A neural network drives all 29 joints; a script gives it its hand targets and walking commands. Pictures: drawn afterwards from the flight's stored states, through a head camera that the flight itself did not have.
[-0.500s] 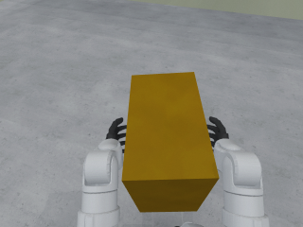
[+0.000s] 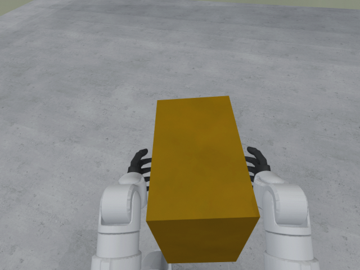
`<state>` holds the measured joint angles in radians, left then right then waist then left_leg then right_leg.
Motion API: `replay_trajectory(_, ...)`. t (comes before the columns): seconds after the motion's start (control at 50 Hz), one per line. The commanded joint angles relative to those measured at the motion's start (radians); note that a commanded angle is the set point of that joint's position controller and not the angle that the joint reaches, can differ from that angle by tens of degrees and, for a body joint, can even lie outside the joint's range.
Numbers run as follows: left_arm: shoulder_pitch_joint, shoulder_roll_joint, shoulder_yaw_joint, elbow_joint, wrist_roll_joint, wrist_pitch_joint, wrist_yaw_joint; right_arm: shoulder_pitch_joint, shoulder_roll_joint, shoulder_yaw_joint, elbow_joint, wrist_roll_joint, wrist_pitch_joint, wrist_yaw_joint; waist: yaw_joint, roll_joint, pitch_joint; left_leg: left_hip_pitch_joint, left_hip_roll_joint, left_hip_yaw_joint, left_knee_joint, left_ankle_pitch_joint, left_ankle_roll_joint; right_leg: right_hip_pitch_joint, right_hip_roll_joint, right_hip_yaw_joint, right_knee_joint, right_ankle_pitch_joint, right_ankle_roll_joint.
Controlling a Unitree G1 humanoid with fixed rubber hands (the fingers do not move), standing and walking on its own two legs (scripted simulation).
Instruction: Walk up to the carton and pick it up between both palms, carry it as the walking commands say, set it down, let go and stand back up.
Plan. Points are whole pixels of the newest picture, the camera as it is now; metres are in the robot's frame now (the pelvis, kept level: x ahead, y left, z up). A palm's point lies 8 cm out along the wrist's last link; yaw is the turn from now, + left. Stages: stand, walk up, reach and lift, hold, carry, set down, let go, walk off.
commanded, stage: carry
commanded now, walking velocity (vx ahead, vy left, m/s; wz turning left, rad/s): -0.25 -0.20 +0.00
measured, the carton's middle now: (197, 182) +0.31 -0.01 +0.00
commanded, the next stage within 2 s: none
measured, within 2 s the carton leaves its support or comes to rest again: neither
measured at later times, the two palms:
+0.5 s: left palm out of the picture +0.07 +0.06 +0.08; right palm out of the picture +0.09 -0.20 +0.09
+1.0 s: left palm out of the picture -0.14 -0.05 +0.07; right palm out of the picture -0.14 -0.31 +0.08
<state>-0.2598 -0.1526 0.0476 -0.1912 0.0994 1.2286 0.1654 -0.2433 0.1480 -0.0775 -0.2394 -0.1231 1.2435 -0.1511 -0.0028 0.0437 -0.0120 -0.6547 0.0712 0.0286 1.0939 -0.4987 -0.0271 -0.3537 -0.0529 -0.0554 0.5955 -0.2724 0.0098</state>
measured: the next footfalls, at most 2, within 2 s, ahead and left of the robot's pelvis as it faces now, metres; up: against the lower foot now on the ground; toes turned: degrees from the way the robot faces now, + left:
left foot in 0.20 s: -0.08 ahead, +0.05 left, +0.00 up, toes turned +9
right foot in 0.58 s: -0.23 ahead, -0.28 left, +0.00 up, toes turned -4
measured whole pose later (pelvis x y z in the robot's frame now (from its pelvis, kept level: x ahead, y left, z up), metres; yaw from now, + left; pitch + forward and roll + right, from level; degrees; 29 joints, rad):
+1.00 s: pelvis -0.42 -0.19 +0.00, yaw +0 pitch +2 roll -3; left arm -0.24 -0.15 0.05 -0.29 0.12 1.26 0.17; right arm -0.25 0.15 -0.05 -0.23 -0.09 1.21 -0.15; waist 0.00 -0.02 0.00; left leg -0.38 0.09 0.11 0.63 -0.29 0.04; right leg -0.63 0.07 0.02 1.11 -0.39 0.02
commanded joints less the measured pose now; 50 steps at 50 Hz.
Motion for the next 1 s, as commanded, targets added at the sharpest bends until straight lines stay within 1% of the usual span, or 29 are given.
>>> replay_trajectory(0.0, -0.510, -1.030, -0.602, -0.171, -0.413, -0.046, -0.306, -0.620, 1.082, 0.727, -0.164, 0.497, -0.058, 0.267, 0.010, -0.207, -0.346, 0.054, -0.034, 0.029, 0.190, -0.006, -0.003, 0.176, -0.183, 0.043, -0.133, 0.542, -0.148)
replay_trajectory(0.12, -0.394, -0.996, -0.577, -0.134, -0.348, -0.037, -0.273, -0.509, 1.037, 0.698, -0.103, 0.484, -0.028, 0.272, 0.023, -0.250, -0.414, 0.237, -0.058, 0.101, -0.314, -0.015, 0.042, 0.254, -0.220, 0.211, -0.160, 0.456, -0.190)
replay_trajectory(0.16, -0.365, -0.999, -0.588, -0.123, -0.338, -0.034, -0.263, -0.453, 1.042, 0.678, -0.063, 0.475, -0.024, 0.285, 0.012, -0.188, -0.423, 0.375, -0.010, 0.080, -0.617, 0.154, 0.055, 0.203, -0.188, 0.199, -0.143, 0.418, -0.145)
replay_trajectory(0.18, -0.364, -1.009, -0.600, -0.117, -0.337, -0.033, -0.259, -0.443, 1.041, 0.669, -0.046, 0.471, -0.023, 0.293, 0.009, -0.090, -0.418, 0.515, 0.099, -0.037, -0.732, 0.219, 0.062, 0.066, -0.136, 0.167, -0.077, 0.324, -0.089)
replay_trajectory(0.2, -0.381, -1.021, -0.613, -0.139, -0.345, -0.033, -0.263, -0.419, 1.038, 0.662, -0.035, 0.457, -0.035, 0.298, -0.003, 0.146, -0.399, 0.633, 0.374, -0.346, -0.725, 0.523, 0.150, -0.177, -0.037, 0.095, 0.051, 0.056, -0.003)
replay_trajectory(0.22, -0.469, -1.042, -0.642, -0.195, -0.362, -0.031, -0.269, -0.441, 1.060, 0.666, -0.045, 0.458, -0.052, 0.304, -0.020, 0.352, -0.307, 0.538, 0.556, -0.451, -0.750, 0.864, 0.283, -0.334, 0.061, 0.038, 0.349, -0.302, 0.021)
replay_trajectory(0.24, -0.492, -1.070, -0.659, -0.190, -0.379, -0.034, -0.264, -0.463, 1.064, 0.669, -0.081, 0.469, -0.047, 0.308, -0.020, 0.200, -0.289, 0.464, 0.485, -0.350, -0.704, 0.932, 0.274, -0.297, 0.075, 0.182, 0.544, -0.269, 0.014)
replay_trajectory(0.26, -0.526, -1.057, -0.676, -0.222, -0.407, -0.038, -0.267, -0.468, 1.059, 0.659, -0.107, 0.467, -0.050, 0.306, -0.019, 0.088, -0.304, 0.425, 0.398, -0.239, -0.673, 0.834, 0.223, -0.276, 0.082, 0.203, 0.644, -0.196, 0.014)
replay_trajectory(0.28, -0.542, -1.052, -0.691, -0.231, -0.429, -0.037, -0.271, -0.473, 1.055, 0.646, -0.122, 0.457, -0.052, 0.300, -0.013, 0.065, -0.305, 0.421, 0.338, -0.150, -0.661, 0.767, 0.180, -0.276, 0.080, 0.186, 0.696, -0.135, 0.025)
replay_trajectory(0.32, -0.543, -1.034, -0.696, -0.227, -0.441, -0.033, -0.271, -0.461, 1.050, 0.624, -0.122, 0.428, -0.059, 0.287, -0.001, 0.101, -0.319, 0.477, 0.257, -0.059, -0.646, 0.701, 0.137, -0.275, 0.080, 0.135, 0.657, -0.092, 0.049)
replay_trajectory(0.38, -0.541, -1.018, -0.714, -0.236, -0.468, -0.019, -0.272, -0.422, 1.023, 0.600, -0.123, 0.392, -0.057, 0.268, -0.003, 0.154, -0.362, 0.561, 0.262, -0.090, -0.661, 0.687, 0.137, -0.236, 0.060, 0.071, 0.491, -0.163, 0.063)
replay_trajectory(0.46, -0.501, -1.007, -0.699, -0.183, -0.477, 0.001, -0.284, -0.384, 1.010, 0.591, -0.073, 0.359, -0.042, 0.259, -0.010, 0.236, -0.389, 0.558, 0.285, -0.135, -0.720, 0.612, 0.131, -0.107, 0.041, 0.018, 0.215, -0.246, 0.045)
replay_trajectory(0.52, -0.462, -1.012, -0.676, -0.142, -0.470, 0.004, -0.297, -0.375, 1.015, 0.601, -0.041, 0.349, -0.038, 0.257, -0.001, 0.236, -0.409, 0.551, 0.262, -0.104, -0.681, 0.625, 0.098, 0.027, 0.067, -0.047, -0.098, -0.157, 0.025)
replay_trajectory(0.54, -0.451, -1.015, -0.672, -0.131, -0.468, 0.004, -0.301, -0.370, 1.018, 0.603, -0.036, 0.347, -0.039, 0.256, 0.000, 0.167, -0.400, 0.494, 0.212, -0.058, -0.620, 0.557, 0.070, 0.100, 0.050, -0.029, -0.216, -0.105, 0.020)
replay_trajectory(0.56, -0.445, -1.022, -0.670, -0.120, -0.471, 0.004, -0.307, -0.369, 1.020, 0.609, -0.030, 0.348, -0.042, 0.254, 0.002, 0.032, -0.366, 0.357, 0.145, -0.002, -0.517, 0.432, 0.037, 0.178, -0.034, 0.059, -0.295, -0.030, 0.017)
replay_trajectory(0.58, -0.432, -1.009, -0.643, -0.088, -0.450, -0.004, -0.314, -0.407, 1.026, 0.622, -0.047, 0.358, -0.042, 0.258, 0.017, -0.287, -0.332, 0.101, 0.005, 0.123, -0.349, 0.051, -0.031, 0.186, -0.286, 0.312, -0.324, 0.179, -0.080)
replay_trajectory(0.6, -0.438, -1.033, -0.625, -0.108, -0.430, -0.018, -0.317, -0.483, 1.064, 0.673, -0.090, 0.384, -0.044, 0.264, 0.026, -0.439, -0.282, 0.073, -0.054, 0.064, 0.007, -0.174, -0.007, 0.037, -0.320, 0.308, -0.263, 0.439, -0.187)
replay_trajectory(0.62, -0.473, -1.043, -0.624, -0.120, -0.431, -0.022, -0.317, -0.514, 1.085, 0.692, -0.080, 0.412, -0.051, 0.269, 0.022, -0.374, -0.288, 0.090, -0.057, -0.003, 0.169, -0.162, 0.012, 0.007, -0.278, 0.223, -0.242, 0.466, -0.193)
replay_trajectory(0.64, -0.502, -1.039, -0.629, -0.163, -0.432, -0.032, -0.317, -0.565, 1.097, 0.718, -0.123, 0.448, -0.060, 0.268, 0.015, -0.285, -0.277, 0.085, -0.057, -0.009, 0.230, -0.106, 0.011, 0.014, -0.239, 0.127, -0.222, 0.480, -0.175)
replay_trajectory(0.68, -0.516, -1.028, -0.611, -0.185, -0.418, -0.041, -0.306, -0.613, 1.088, 0.732, -0.165, 0.492, -0.060, 0.266, 0.005, -0.218, -0.323, 0.053, -0.035, 0.026, 0.185, -0.016, -0.004, 0.155, -0.184, 0.052, -0.139, 0.547, -0.148)
replay_trajectory(0.78, -0.404, -0.988, -0.572, -0.157, -0.355, -0.037, -0.275, -0.538, 1.036, 0.717, -0.137, 0.491, -0.033, 0.268, 0.019, -0.267, -0.399, 0.208, -0.058, 0.099, -0.245, -0.006, 0.023, 0.251, -0.211, 0.184, -0.122, 0.518, -0.181)
replay_trajectory(0.82, -0.376, -0.984, -0.581, -0.143, -0.340, -0.032, -0.265, -0.469, 1.042, 0.694, -0.088, 0.482, -0.027, 0.278, 0.013, -0.245, -0.413, 0.293, -0.050, 0.096, -0.470, 0.059, 0.039, 0.252, -0.201, 0.212, -0.124, 0.480, -0.171)
replay_trajectory(0.84, -0.358, -0.985, -0.587, -0.134, -0.336, -0.029, -0.260, -0.449, 1.044, 0.685, -0.069, 0.478, -0.025, 0.285, 0.005, -0.182, -0.416, 0.405, 0.007, 0.059, -0.658, 0.200, 0.041, 0.181, -0.175, 0.191, -0.097, 0.434, -0.131)
replay_trajectory(0.86, -0.360, -0.993, -0.600, -0.132, -0.335, -0.029, -0.256, -0.440, 1.046, 0.677, -0.052, 0.476, -0.025, 0.293, 0.005, -0.072, -0.407, 0.545, 0.133, -0.088, -0.739, 0.242, 0.050, 0.023, -0.119, 0.168, -0.032, 0.285, -0.073)
replay_trajectory(0.88, -0.393, -1.009, -0.616, -0.170, -0.346, -0.027, -0.264, -0.410, 1.046, 0.668, -0.029, 0.456, -0.042, 0.297, -0.006, 0.255, -0.363, 0.605, 0.462, -0.432, -0.727, 0.672, 0.184, -0.241, 0.002, 0.052, 0.135, -0.088, 0.009)
replay_trajectory(0.9, -0.452, -1.041, -0.642, -0.198, -0.359, -0.029, -0.262, -0.437, 1.065, 0.675, -0.066, 0.467, -0.050, 0.302, -0.019, 0.299, -0.301, 0.523, 0.536, -0.432, -0.722, 0.973, 0.279, -0.319, 0.073, 0.105, 0.445, -0.313, 0.014)
replay_trajectory(0.92, -0.486, -1.048, -0.655, -0.209, -0.378, -0.033, -0.261, -0.458, 1.064, 0.672, -0.095, 0.475, -0.047, 0.305, -0.018, 0.163, -0.316, 0.469, 0.454, -0.320, -0.674, 0.951, 0.250, -0.280, 0.078, 0.201, 0.593, -0.260, 0.006)
replay_trajectory(0.94, -0.520, -1.045, -0.681, -0.240, -0.411, -0.037, -0.266, -0.469, 1.059, 0.663, -0.121, 0.472, -0.052, 0.302, -0.017, 0.068, -0.327, 0.439, 0.376, -0.213, -0.659, 0.826, 0.200, -0.270, 0.081, 0.202, 0.678, -0.181, 0.011)
replay_trajectory(0.98, -0.534, -1.035, -0.693, -0.237, -0.432, -0.029, -0.269, -0.464, 1.051, 0.634, -0.130, 0.440, -0.055, 0.290, -0.003, 0.105, -0.321, 0.460, 0.267, -0.079, -0.649, 0.697, 0.134, -0.273, 0.076, 0.162, 0.687, -0.089, 0.034)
